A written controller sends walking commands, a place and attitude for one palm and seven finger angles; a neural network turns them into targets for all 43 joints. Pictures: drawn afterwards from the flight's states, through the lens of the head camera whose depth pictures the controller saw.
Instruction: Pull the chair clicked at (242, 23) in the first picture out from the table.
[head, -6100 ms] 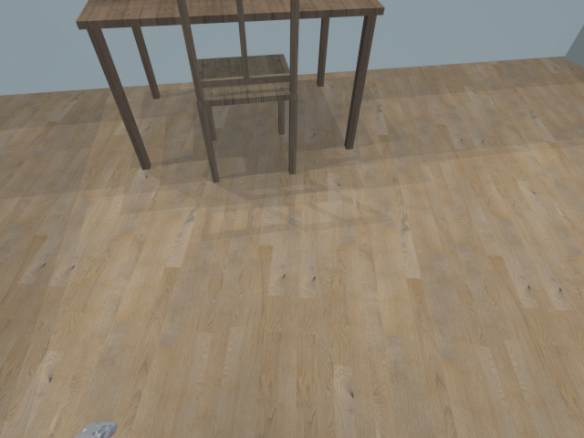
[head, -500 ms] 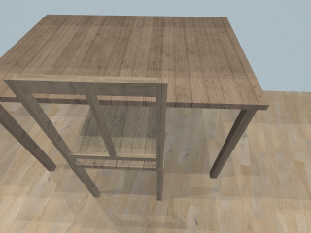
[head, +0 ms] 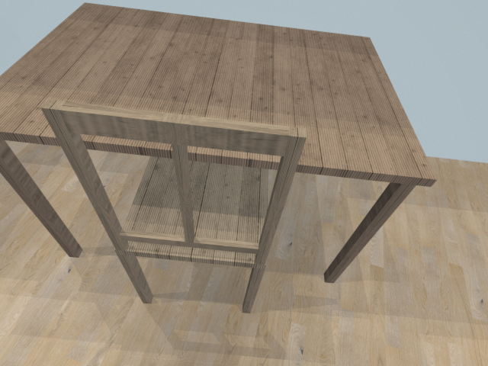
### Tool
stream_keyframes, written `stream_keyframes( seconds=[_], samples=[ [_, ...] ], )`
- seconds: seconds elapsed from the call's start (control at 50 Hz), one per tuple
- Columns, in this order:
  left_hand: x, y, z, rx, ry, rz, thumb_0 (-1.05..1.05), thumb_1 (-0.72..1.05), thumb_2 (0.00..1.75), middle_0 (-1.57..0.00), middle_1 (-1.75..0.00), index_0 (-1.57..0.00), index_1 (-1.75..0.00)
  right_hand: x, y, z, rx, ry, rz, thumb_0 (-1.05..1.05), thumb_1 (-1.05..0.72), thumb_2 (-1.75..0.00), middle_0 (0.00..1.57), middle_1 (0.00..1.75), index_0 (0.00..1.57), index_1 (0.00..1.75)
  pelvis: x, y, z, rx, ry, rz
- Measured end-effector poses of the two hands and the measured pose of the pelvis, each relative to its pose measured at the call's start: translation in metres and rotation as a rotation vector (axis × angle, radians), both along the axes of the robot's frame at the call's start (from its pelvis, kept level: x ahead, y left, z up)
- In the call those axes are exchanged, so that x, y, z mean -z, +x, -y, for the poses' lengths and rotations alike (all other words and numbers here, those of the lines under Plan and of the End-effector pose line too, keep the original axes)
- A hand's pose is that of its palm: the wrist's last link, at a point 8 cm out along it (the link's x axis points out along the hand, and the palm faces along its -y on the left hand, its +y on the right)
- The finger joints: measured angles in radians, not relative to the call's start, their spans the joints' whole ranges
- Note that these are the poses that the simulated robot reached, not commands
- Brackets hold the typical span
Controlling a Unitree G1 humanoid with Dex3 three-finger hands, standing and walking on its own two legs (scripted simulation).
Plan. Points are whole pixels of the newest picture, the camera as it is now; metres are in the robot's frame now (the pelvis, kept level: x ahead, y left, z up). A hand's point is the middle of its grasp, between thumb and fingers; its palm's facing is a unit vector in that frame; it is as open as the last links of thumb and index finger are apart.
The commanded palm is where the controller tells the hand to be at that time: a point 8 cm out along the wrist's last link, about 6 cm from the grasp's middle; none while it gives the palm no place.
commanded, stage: come to a stop and stand still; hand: left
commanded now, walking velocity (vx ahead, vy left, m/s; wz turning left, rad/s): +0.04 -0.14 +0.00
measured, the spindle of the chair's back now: (185, 199) +0.44 +0.15 -0.06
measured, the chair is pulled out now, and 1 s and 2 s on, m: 0.00 0.00 0.00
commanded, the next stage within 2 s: look again from close up in 0.76 s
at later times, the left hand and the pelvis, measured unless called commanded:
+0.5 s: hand out of the picture -0.03 +0.10 -0.17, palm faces +0.01 -0.99 -0.17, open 7.4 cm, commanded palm none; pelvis -0.01 -0.06 +0.00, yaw +0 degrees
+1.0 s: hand out of the picture -0.03 +0.10 -0.18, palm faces +0.01 -0.98 -0.18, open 7.4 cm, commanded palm none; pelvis +0.00 -0.06 +0.00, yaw -2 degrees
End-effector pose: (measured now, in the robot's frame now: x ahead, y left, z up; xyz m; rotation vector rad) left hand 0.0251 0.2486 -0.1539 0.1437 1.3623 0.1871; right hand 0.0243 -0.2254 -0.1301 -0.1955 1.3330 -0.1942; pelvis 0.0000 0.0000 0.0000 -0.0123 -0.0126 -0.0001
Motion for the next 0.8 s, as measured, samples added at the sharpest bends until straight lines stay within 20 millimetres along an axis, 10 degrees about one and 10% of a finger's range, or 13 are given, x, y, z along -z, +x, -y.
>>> stream_keyframes(
  seconds=[0.18, 0.46, 0.8],
  samples=[
    [-0.007, -0.051, 0.011, 0.015, -0.013, -0.146, 0.00, 0.91, 0.90, -0.20, -0.30, -0.20, -0.30, 0.000, -0.024, 0.005, 0.050, 0.013, -0.031, 0.01, -0.92, -0.90, 0.20, 0.30, 0.20, 0.30, -0.005, -0.008, 0.004, 0.019, 0.004, -0.020],
    [-0.010, -0.053, 0.093, 0.029, -0.036, -0.076, 0.00, 0.91, 0.90, -0.20, -0.30, -0.20, -0.30, 0.023, -0.074, 0.030, 0.085, 0.121, -0.148, 0.00, -0.91, -0.90, 0.20, 0.30, 0.20, 0.29, -0.001, -0.011, 0.051, 0.001, 0.020, 0.001],
    [-0.008, -0.062, 0.127, -0.021, -0.058, -0.107, 0.00, 0.91, 0.90, -0.20, -0.30, -0.20, -0.30, 0.026, -0.052, 0.046, 0.060, 0.119, -0.136, 0.00, -0.91, -0.90, 0.20, 0.30, 0.20, 0.29, 0.001, 0.000, 0.073, -0.002, 0.022, 0.007]
  ],
)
